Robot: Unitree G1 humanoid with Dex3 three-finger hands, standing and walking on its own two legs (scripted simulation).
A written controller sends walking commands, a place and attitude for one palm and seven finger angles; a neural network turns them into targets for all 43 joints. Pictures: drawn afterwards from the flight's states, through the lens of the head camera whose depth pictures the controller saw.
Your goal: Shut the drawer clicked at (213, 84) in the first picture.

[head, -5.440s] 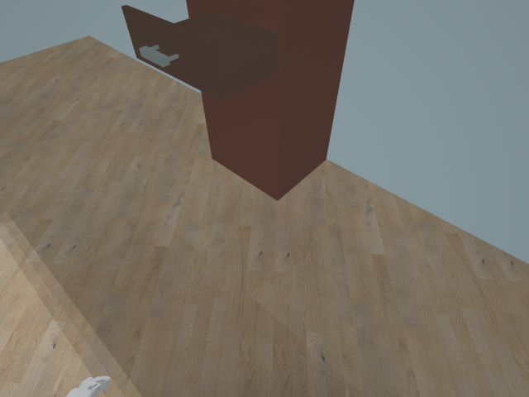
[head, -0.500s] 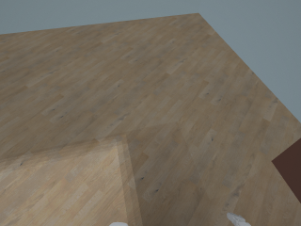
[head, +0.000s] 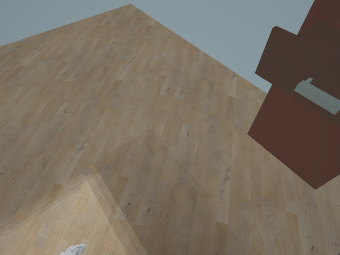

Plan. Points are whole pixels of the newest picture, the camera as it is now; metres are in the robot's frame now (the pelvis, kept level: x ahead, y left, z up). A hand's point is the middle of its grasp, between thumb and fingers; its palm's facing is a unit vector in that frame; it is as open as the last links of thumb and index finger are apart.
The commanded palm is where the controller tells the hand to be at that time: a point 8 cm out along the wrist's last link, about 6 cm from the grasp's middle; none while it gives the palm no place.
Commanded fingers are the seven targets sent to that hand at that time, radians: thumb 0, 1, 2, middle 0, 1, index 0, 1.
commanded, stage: turn to face it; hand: left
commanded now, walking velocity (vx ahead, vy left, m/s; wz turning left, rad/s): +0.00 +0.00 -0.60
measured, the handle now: (322, 93) +0.54 -0.42 +0.04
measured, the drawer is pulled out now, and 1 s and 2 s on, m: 0.29 0.29 0.29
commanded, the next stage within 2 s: take the last steps up to it in 1.36 s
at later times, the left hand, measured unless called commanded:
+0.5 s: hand out of the picture +0.12 +0.20 -0.16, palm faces -0.21 -0.95 -0.23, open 7.4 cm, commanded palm none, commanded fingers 0.00 0.90 0.90 -0.20 -0.30 -0.20 -0.30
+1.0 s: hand (140, 247) +0.16 +0.09 -0.13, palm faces -0.53 -0.79 -0.30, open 7.3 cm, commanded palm none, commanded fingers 0.00 0.90 0.90 -0.20 -0.30 -0.20 -0.30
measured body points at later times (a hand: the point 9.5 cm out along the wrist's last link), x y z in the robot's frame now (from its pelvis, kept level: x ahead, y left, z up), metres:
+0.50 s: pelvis -0.01 +0.02 +0.00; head +0.03 +0.02 +0.45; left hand +0.13 +0.25 -0.15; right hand +0.03 -0.26 -0.12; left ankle +0.02 +0.12 -0.73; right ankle -0.01 -0.11 -0.72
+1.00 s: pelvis -0.05 -0.02 +0.01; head -0.04 -0.07 +0.45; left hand +0.18 +0.13 -0.11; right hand -0.18 -0.25 -0.16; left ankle +0.01 +0.13 -0.66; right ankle -0.10 -0.09 -0.72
